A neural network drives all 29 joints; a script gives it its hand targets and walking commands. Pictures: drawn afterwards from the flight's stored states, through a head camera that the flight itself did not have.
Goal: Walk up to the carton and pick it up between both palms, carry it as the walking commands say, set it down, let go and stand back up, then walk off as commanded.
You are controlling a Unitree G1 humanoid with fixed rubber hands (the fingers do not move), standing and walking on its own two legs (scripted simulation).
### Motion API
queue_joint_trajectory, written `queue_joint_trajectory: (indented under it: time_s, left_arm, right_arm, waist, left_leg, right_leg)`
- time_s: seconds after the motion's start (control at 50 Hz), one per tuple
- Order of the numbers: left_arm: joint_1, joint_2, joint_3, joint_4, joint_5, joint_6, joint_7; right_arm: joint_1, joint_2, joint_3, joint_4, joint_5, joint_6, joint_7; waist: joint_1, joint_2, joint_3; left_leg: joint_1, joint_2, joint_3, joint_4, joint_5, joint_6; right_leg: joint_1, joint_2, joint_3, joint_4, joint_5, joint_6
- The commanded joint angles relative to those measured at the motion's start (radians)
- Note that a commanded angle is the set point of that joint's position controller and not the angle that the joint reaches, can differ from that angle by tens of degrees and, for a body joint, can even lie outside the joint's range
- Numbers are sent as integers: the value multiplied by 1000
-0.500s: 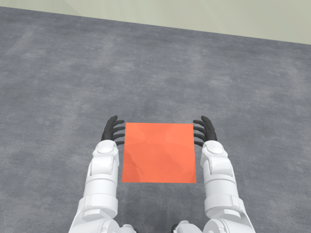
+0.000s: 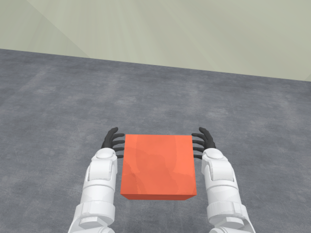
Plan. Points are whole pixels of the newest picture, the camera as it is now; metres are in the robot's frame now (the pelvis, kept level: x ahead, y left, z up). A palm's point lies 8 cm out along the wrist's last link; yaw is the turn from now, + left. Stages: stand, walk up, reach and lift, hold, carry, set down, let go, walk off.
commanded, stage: reach and lift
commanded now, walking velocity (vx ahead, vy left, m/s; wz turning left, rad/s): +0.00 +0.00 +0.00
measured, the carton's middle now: (157, 170) +0.31 -0.01 -0.06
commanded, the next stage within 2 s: hold in 1.14 s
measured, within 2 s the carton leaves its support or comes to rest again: neither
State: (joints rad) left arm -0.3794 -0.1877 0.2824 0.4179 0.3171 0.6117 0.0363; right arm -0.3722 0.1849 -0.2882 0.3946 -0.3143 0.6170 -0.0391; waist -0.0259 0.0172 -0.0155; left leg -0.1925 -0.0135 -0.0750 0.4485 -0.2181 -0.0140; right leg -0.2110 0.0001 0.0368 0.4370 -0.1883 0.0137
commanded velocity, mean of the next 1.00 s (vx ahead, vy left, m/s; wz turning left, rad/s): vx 0.00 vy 0.00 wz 0.00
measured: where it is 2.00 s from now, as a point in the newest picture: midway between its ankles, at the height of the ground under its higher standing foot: outside the picture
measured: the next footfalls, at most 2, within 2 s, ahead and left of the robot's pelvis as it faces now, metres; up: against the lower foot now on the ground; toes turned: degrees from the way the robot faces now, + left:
none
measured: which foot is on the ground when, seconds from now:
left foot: down 0.00-1.00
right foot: down 0.00-1.00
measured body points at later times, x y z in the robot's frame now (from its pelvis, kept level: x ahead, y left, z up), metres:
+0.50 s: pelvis -0.01 +0.00 +0.00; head -0.06 +0.00 +0.45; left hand +0.31 +0.13 +0.05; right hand +0.31 -0.14 +0.05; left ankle +0.02 +0.13 -0.74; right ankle +0.03 -0.13 -0.74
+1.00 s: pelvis +0.00 +0.00 +0.00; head -0.04 -0.01 +0.45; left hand +0.32 +0.13 +0.05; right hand +0.31 -0.15 +0.05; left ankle +0.02 +0.13 -0.74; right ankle +0.03 -0.13 -0.74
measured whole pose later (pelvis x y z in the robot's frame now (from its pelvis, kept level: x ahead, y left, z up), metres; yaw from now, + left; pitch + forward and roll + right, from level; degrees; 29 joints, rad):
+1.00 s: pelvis +0.00 +0.00 +0.00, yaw -1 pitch -8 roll +0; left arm -0.36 -0.18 0.23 0.35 0.32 0.74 0.04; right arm -0.36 0.18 -0.24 0.34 -0.31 0.75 -0.05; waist 0.00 0.01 0.03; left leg -0.04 0.00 -0.07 0.39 -0.21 -0.02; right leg -0.07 0.01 0.05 0.39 -0.18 0.01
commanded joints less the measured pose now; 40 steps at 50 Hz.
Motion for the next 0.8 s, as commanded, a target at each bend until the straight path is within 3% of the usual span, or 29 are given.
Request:
queue_joint_trajectory:
  time_s: [0.0,0.1,0.2,0.54,0.78]
  left_arm:
    - [-530,-1029,-539,-45,-257,-15,-271]
    - [-549,-1021,-559,-84,-280,36,-270]
    - [-555,-990,-513,-58,-265,69,-271]
    - [-636,-995,-484,-32,-258,64,-261]
    - [-591,-981,-503,-53,-260,68,-259]
  right_arm:
    - [-496,1032,553,-15,256,5,273]
    - [-515,1023,570,-59,283,57,272]
    - [-530,991,527,-33,274,92,273]
    - [-627,981,483,-7,257,81,275]
    - [-570,995,499,-17,260,82,264]
  waist:
    - [1,-17,-308]
    - [-1,-13,-268]
    - [4,-16,-194]
    - [19,-10,-214]
    - [28,-15,-242]
  left_leg:
    - [74,-89,-8,-81,144,5]
    - [109,-80,-11,-105,127,8]
    - [96,-74,-8,-123,69,12]
    - [102,-69,-2,-121,36,8]
    - [128,-72,7,-117,126,8]
  right_leg:
    - [207,90,13,-55,179,-8]
    - [240,84,14,-80,165,-6]
    - [240,78,15,-97,110,-5]
    - [239,86,12,-83,55,-9]
    - [254,87,20,-83,132,-2]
